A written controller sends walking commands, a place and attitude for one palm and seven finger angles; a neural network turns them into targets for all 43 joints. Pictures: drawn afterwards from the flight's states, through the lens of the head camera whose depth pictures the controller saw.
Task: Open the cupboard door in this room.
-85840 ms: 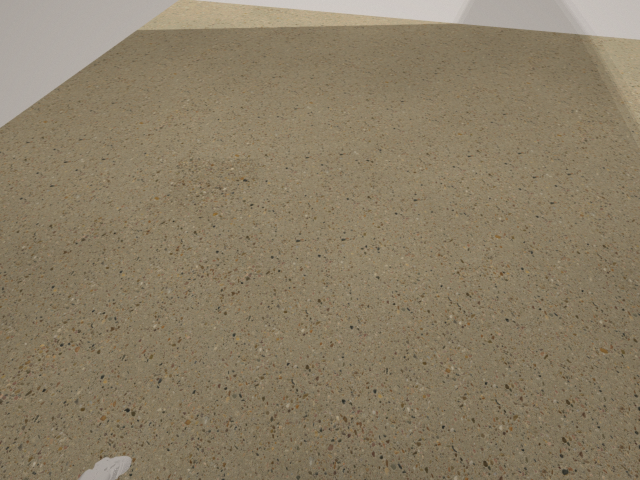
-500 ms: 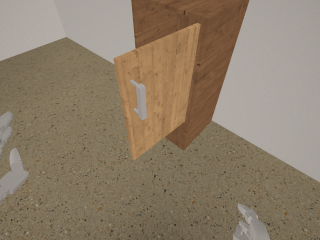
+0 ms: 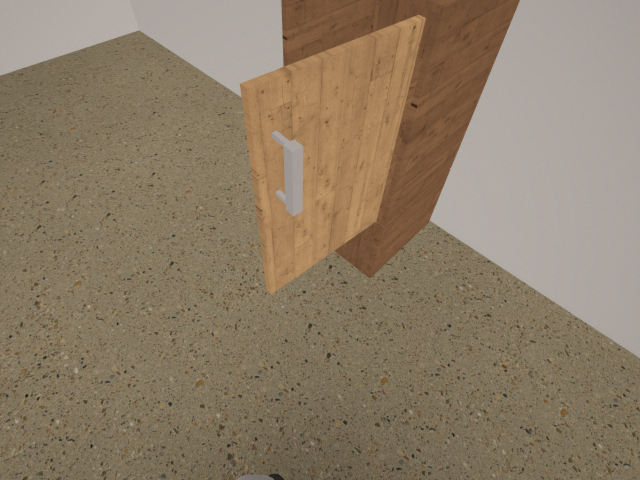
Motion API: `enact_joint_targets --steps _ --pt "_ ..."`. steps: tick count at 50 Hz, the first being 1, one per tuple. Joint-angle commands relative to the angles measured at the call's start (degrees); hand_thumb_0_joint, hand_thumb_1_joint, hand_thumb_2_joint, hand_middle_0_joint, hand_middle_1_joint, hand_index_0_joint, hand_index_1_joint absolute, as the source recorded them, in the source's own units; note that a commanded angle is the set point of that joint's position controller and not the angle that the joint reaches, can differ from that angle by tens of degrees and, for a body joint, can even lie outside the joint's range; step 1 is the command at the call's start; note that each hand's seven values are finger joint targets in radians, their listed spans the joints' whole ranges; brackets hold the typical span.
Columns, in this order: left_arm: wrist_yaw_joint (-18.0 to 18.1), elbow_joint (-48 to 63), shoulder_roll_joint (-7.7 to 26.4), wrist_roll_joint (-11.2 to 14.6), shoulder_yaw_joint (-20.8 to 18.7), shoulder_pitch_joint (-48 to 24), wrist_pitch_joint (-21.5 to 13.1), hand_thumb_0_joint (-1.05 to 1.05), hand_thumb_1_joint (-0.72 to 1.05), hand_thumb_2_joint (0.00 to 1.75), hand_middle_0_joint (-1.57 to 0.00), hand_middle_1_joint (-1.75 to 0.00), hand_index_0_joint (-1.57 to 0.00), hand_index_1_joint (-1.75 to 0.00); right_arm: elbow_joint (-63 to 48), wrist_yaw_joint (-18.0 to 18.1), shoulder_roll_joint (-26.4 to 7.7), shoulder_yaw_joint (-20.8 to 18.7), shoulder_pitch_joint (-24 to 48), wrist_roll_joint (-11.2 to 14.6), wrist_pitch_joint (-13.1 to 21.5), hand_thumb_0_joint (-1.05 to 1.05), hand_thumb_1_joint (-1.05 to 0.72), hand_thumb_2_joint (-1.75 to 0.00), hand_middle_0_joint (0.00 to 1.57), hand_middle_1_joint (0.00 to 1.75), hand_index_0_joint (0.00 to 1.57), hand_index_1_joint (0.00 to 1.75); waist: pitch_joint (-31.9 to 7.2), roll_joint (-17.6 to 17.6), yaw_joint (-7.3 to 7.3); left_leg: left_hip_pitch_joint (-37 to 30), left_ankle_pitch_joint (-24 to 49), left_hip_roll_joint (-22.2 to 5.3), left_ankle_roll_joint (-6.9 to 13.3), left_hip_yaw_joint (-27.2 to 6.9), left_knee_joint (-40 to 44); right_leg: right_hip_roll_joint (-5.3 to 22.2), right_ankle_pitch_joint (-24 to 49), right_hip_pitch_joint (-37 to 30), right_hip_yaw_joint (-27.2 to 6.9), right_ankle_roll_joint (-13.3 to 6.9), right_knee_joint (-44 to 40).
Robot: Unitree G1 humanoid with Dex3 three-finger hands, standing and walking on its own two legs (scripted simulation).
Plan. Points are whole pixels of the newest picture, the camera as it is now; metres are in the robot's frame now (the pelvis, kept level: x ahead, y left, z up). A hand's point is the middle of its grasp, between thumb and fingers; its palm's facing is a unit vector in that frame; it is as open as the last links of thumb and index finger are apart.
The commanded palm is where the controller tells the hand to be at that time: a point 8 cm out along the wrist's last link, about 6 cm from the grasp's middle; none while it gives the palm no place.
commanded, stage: let the arm hang, fingers relaxed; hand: left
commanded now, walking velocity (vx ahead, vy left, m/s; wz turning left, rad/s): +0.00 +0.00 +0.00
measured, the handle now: (286, 174) +0.60 +0.10 -0.01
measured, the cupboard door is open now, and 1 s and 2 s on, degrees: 85 85 85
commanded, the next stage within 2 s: look to check the result in 0.66 s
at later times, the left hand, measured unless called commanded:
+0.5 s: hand out of the picture +0.02 +0.16 -0.17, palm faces +0.01 -0.98 -0.19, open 7.3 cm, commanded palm none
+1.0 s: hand out of the picture +0.02 +0.15 -0.17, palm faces +0.03 -0.98 -0.19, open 7.4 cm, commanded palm none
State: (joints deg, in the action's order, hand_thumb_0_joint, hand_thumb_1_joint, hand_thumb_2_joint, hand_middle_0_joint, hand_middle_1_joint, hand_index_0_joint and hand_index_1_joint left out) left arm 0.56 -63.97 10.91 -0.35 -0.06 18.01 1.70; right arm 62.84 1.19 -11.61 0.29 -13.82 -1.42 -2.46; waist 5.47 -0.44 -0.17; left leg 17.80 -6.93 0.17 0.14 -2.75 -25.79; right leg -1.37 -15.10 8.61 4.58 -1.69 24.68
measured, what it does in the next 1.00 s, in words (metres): stands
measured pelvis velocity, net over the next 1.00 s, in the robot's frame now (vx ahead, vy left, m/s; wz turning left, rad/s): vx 0.03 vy -0.02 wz -0.02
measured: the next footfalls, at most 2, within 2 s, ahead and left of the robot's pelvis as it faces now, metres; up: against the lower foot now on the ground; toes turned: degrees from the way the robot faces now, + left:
none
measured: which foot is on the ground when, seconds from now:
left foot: down 0.00-1.00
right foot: down 0.00-1.00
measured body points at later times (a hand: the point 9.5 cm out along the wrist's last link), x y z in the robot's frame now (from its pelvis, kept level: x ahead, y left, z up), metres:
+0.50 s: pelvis +0.01 -0.01 +0.00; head +0.02 -0.01 +0.45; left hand +0.02 +0.21 -0.16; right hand +0.00 -0.22 -0.17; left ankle +0.08 +0.11 -0.74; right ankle -0.02 -0.10 -0.74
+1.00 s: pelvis +0.03 -0.02 +0.00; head +0.05 -0.03 +0.45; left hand +0.02 +0.20 -0.16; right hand +0.03 -0.24 -0.16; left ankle +0.08 +0.11 -0.74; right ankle -0.02 -0.10 -0.74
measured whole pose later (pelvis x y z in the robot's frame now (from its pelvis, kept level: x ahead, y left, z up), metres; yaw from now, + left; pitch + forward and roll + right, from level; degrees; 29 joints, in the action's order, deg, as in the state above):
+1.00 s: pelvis +0.03 -0.02 +0.00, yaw -1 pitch -2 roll +0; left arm 1.9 -65.7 7.5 0.0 -0.5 16.0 -0.3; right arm 65.8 2.2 -8.8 -0.3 -12.9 -1.4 -1.0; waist 4.2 1.0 0.4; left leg 13.4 -9.0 -0.4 -1.1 -2.0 -24.0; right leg -1.9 -16.9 4.7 3.7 -2.8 23.1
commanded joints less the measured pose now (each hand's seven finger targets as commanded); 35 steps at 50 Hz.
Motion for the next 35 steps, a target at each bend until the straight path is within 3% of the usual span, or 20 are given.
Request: enact_joint_targets --steps 1,9,17,21,27,35 --pt "0.76 0.74 6.20 0.06 -1.23 1.42 -1.91 0.00 0.90 0.90 -0.20 -0.30 -0.20 -0.30 -1.63 0.83 -5.73 -1.46 -1.14 0.39 1.54 0.00 -0.90 -0.90 0.20 0.30 0.20 0.30 -3.22 2.72 0.84 -6.52 -4.32 -4.75 1.87 -4.89 4.93 6.62 -4.05 5.10 -7.03 -1.92 -8.17" --pt "1.32 -1.38 4.71 0.05 -1.08 3.96 -1.95 0.00 0.90 0.90 -0.20 -0.30 -0.20 -0.30 0.58 0.89 -3.22 -1.52 -3.90 0.31 1.36 0.00 -0.90 -0.90 0.20 0.30 0.20 0.30 -1.11 -0.62 0.81 -6.19 -4.23 -4.45 1.96 -3.85 4.87 6.63 -5.80 6.54 -7.09 -1.96 -8.03" --pt "1.62 -0.97 3.29 -0.04 -1.35 3.83 -1.86 0.00 0.90 0.90 -0.20 -0.30 -0.20 -0.30 1.67 0.78 -1.25 -1.26 -4.55 0.00 1.50 0.00 -0.90 -0.90 0.20 0.30 0.20 0.30 1.07 0.06 0.60 -4.59 -4.88 -4.17 1.81 -3.65 5.74 6.51 -6.25 7.01 -6.93 -1.73 -7.19" --pt "1.67 -0.53 3.00 -0.02 -1.56 3.22 -2.01 0.00 0.90 0.90 -0.20 -0.30 -0.20 -0.30 1.70 0.82 -0.85 -1.12 -4.31 -0.05 1.85 0.00 -0.90 -0.90 0.20 0.30 0.20 0.30 0.76 2.06 0.34 -4.32 -2.79 -4.28 1.81 -3.68 5.95 6.46 -3.40 5.59 -6.87 -1.62 -6.56" --pt "1.63 -0.27 2.93 0.05 -1.82 2.23 -2.18 0.00 0.90 0.90 -0.20 -0.30 -0.20 -0.30 1.51 0.97 -0.70 -1.10 -4.27 -0.05 2.10 0.00 -0.90 -0.90 0.20 0.30 0.20 0.30 -0.20 2.26 0.31 -4.78 0.29 -4.28 1.67 -3.31 5.20 6.58 -0.59 3.89 -6.98 -1.61 -6.56" --pt "1.76 0.14 3.24 0.22 -1.68 1.81 -2.52 0.00 0.90 0.90 -0.20 -0.30 -0.20 -0.30 1.56 1.02 -1.19 -1.24 -3.73 0.09 2.12 0.00 -0.90 -0.90 0.20 0.30 0.20 0.30 -1.30 0.14 0.51 -7.09 4.16 -4.41 1.40 -2.20 3.28 7.38 3.28 3.09 -7.03 -1.41 -7.64"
